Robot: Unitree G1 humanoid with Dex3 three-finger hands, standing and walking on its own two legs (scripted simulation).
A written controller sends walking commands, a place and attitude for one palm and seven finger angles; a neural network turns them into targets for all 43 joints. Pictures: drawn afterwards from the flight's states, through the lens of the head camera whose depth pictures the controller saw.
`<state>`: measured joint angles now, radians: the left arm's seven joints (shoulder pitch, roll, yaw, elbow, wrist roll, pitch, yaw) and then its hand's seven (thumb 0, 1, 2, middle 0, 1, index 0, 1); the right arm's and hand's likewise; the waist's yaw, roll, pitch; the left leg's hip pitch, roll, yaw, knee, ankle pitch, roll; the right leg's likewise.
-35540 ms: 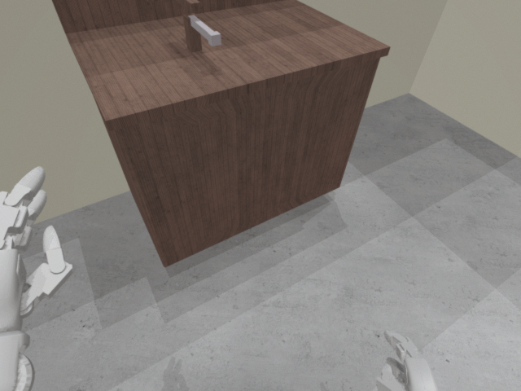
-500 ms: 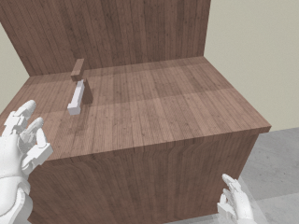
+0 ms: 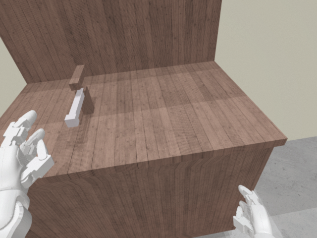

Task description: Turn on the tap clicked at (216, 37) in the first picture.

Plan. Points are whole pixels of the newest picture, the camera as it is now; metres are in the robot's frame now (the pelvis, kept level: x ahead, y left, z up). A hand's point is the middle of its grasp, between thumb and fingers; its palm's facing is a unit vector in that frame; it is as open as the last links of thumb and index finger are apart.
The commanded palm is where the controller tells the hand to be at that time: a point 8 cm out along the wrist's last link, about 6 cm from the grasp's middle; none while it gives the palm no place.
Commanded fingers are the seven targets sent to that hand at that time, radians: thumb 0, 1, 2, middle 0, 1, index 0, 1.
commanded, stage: reach beside the lever's end, fingers flat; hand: left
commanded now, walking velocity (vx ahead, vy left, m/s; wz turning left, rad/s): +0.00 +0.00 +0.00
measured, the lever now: (72, 120) +0.36 +0.31 +0.14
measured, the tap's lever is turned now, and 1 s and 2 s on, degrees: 0 0 0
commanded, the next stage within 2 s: none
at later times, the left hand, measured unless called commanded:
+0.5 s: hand (50, 150) +0.22 +0.27 +0.18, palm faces +0.50 -0.86 -0.11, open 7.5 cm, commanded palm +0.18 +0.30 +0.19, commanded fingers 0.00 0.90 0.90 -0.19 -0.27 -0.19 -0.27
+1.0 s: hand (55, 139) +0.26 +0.28 +0.17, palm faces +0.51 -0.86 -0.10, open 7.6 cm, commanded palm +0.22 +0.33 +0.17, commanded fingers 0.00 0.90 0.90 -0.17 -0.20 -0.17 -0.20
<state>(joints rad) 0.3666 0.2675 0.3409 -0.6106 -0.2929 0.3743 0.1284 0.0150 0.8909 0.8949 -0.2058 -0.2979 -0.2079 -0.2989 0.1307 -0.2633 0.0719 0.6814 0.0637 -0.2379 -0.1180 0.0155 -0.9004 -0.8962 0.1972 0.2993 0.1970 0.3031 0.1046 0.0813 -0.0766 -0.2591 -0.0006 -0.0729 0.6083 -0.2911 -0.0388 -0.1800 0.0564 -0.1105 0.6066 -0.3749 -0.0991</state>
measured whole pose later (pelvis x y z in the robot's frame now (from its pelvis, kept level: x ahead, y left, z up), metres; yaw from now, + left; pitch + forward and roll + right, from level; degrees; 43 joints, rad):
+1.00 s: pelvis -0.01 +0.02 +0.00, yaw -1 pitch -2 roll +1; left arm 0.07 0.29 0.36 -0.19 -0.23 0.28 0.16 0.02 0.89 0.90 -0.18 -0.23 -0.18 -0.23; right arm 0.14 -0.26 0.06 0.69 0.05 -0.19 -0.13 0.01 -0.90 -0.90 0.20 0.30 0.20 0.30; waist 0.06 0.06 -0.05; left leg -0.29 -0.01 -0.05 0.57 -0.26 -0.02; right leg -0.21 0.05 -0.09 0.58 -0.34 -0.08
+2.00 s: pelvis +0.00 +0.03 +0.00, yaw -2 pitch +2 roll +0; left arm -0.13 0.34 0.44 0.21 -0.20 0.11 0.11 0.02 0.89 0.90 -0.15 -0.15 -0.16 -0.15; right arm 0.21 -0.27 0.03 0.69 0.06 -0.15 -0.10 0.01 -0.90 -0.90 0.20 0.30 0.20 0.30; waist 0.02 0.05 -0.06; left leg -0.36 -0.01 -0.04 0.60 -0.27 0.00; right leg -0.28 0.04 -0.07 0.58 -0.33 -0.06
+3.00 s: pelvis -0.01 +0.03 +0.00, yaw -1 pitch +1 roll +0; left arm -0.19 0.25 0.32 0.17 -0.16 0.12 0.23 0.03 0.94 0.91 -0.15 -0.15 -0.15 -0.15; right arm 0.18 -0.26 0.04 0.69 0.05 -0.14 -0.09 0.01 -0.90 -0.90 0.20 0.30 0.20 0.30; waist 0.03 0.06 -0.05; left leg -0.36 -0.01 -0.05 0.60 -0.26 0.00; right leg -0.27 0.04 -0.09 0.58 -0.33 -0.06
